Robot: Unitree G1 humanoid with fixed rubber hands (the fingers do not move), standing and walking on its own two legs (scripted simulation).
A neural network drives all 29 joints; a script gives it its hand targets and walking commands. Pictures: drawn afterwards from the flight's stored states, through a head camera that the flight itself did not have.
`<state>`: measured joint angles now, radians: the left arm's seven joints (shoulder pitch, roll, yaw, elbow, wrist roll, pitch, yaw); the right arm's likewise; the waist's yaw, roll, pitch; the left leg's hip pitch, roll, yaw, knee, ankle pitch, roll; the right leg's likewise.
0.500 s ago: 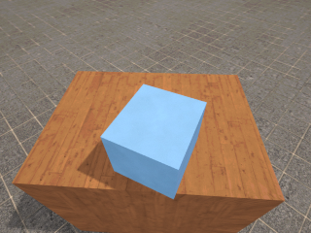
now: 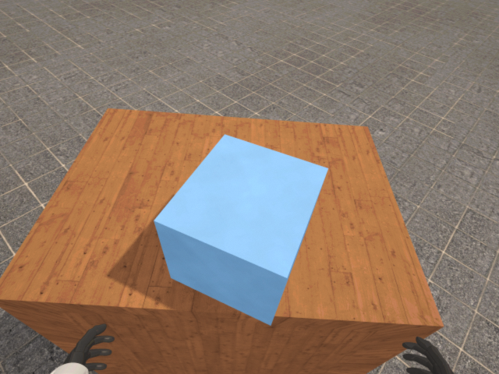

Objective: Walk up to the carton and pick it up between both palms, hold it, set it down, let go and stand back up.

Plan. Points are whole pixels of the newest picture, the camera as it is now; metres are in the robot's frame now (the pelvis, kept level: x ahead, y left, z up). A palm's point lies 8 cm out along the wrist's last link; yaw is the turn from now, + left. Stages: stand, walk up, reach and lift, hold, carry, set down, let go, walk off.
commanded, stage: reach and lift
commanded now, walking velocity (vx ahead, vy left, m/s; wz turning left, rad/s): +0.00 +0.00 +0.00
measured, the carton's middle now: (246, 225) +0.38 +0.04 +0.01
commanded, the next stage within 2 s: none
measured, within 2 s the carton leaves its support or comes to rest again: neither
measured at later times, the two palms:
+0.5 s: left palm (64, 362) +0.15 +0.29 -0.03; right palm out of the picture +0.14 -0.21 -0.03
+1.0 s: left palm (48, 343) +0.17 +0.30 +0.01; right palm out of the picture +0.14 -0.16 +0.00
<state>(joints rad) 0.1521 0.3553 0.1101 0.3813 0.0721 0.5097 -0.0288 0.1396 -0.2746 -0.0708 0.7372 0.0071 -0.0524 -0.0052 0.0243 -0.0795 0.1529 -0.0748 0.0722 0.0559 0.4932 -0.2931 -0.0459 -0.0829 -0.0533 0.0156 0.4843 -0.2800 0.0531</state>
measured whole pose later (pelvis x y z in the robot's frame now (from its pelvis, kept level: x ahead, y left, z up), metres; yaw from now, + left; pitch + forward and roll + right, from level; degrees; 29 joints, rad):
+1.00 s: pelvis +0.02 +0.02 +0.01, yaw +1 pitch -7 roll -1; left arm 0.40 0.48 0.07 0.02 -0.20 0.17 -0.20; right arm 0.59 0.01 0.06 -0.07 0.12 0.05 -0.31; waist 0.04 0.00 0.12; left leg -0.02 0.06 0.06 0.42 -0.28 -0.02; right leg 0.03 -0.06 0.01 0.29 -0.21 0.08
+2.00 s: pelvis +0.01 +0.02 +0.01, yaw +2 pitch -6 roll -1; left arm 0.14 0.53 0.01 -0.06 -0.30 0.23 -0.21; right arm 0.35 0.04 0.08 -0.23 0.17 0.21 -0.43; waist 0.02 -0.03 0.13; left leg -0.06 0.06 0.03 0.45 -0.28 -0.02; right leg 0.00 -0.05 0.02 0.31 -0.21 0.07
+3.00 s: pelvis -0.01 +0.02 +0.01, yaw +1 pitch -2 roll -1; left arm -0.55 0.54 0.04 0.34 -0.31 0.52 -0.20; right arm -0.27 -0.07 -0.03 -0.04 0.28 0.50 -0.43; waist -0.13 -0.06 0.08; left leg -0.15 0.05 0.05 0.41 -0.22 -0.01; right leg -0.11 -0.06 0.03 0.30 -0.16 0.08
